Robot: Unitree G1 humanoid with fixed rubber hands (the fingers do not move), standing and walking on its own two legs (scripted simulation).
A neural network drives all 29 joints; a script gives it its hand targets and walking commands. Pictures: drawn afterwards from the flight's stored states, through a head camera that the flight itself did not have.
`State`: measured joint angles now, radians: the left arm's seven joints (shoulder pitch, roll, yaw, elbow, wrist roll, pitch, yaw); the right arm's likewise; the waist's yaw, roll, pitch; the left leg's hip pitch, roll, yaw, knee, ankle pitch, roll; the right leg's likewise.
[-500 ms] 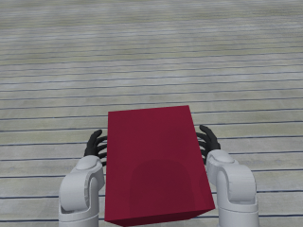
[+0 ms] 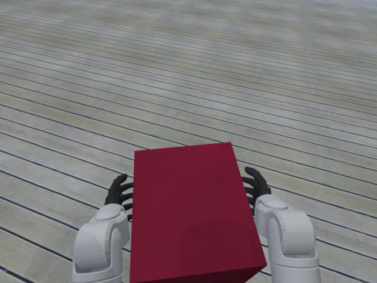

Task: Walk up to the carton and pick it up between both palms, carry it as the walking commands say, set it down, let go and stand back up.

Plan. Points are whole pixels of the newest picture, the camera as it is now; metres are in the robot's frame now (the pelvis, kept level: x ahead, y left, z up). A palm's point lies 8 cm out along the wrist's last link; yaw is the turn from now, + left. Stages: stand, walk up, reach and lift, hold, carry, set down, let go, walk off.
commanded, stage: carry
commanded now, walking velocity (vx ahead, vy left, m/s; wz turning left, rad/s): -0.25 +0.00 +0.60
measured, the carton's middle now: (189, 226) +0.26 +0.01 +0.02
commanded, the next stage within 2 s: none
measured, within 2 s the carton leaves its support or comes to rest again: neither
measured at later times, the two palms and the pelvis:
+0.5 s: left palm out of the picture +0.05 +0.19 +0.11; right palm out of the picture +0.11 -0.08 +0.11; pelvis -0.18 -0.01 -0.01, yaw +13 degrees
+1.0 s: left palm out of the picture -0.08 +0.19 +0.12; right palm out of the picture +0.00 -0.08 +0.11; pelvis -0.29 -0.02 +0.01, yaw +14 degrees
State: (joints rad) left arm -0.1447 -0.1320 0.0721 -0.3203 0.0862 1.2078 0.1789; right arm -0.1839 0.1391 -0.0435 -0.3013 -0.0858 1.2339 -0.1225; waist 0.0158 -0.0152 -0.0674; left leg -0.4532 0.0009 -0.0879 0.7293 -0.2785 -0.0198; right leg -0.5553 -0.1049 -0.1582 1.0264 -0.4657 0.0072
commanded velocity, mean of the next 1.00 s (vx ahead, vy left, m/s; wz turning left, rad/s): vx -0.04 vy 0.00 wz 0.10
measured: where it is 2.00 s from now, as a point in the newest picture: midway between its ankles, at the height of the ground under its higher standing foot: outside the picture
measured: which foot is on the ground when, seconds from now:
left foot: down 0.00-0.16, up 0.18-0.50, down 0.52-1.00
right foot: up 0.00-0.14, down 0.16-0.56, up 0.58-0.80, down 0.82-1.00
